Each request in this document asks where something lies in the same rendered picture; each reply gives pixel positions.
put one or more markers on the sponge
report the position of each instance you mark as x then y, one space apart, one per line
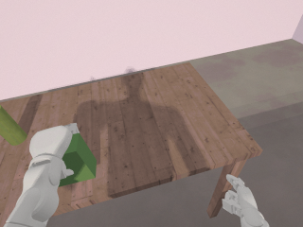
79 158

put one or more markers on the robot right hand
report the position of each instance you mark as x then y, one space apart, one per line
235 202

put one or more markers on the right robot forearm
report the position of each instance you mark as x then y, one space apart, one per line
251 217

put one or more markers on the table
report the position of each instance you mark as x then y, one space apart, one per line
144 129

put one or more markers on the robot left hand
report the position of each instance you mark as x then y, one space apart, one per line
54 142

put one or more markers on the left robot forearm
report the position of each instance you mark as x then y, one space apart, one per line
39 199

